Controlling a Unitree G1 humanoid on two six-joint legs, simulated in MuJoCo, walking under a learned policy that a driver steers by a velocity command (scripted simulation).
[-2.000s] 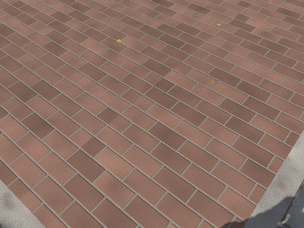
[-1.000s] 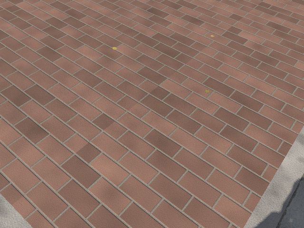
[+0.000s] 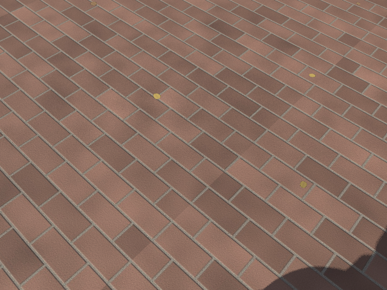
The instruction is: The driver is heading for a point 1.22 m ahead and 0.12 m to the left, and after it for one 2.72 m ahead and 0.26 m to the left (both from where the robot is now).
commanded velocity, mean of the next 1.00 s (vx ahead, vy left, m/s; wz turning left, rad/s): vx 0.50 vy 0.00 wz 0.08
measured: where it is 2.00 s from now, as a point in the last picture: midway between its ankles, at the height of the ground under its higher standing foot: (177, 130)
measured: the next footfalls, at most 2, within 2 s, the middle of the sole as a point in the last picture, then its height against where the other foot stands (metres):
right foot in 0.50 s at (246, 288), level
left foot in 1.08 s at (178, 201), level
